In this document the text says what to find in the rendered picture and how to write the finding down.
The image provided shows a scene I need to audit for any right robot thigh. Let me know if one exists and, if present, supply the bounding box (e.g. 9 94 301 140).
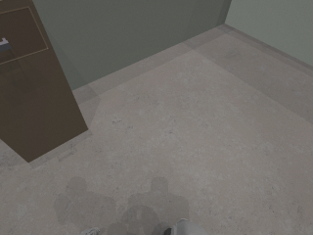
171 221 208 235

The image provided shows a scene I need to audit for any drawer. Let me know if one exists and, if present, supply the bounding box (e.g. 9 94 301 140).
0 6 47 64

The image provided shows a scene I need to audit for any cabinet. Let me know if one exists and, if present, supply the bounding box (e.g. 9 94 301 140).
0 0 88 163

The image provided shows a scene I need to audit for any handle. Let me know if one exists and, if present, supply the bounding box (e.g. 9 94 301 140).
0 37 12 52

